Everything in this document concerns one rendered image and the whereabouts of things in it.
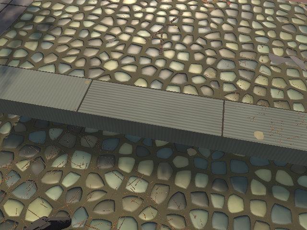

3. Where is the left robot hand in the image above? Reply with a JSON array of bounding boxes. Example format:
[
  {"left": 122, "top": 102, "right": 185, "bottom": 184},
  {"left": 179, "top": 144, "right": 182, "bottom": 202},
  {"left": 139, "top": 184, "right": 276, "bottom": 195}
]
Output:
[{"left": 24, "top": 216, "right": 71, "bottom": 230}]

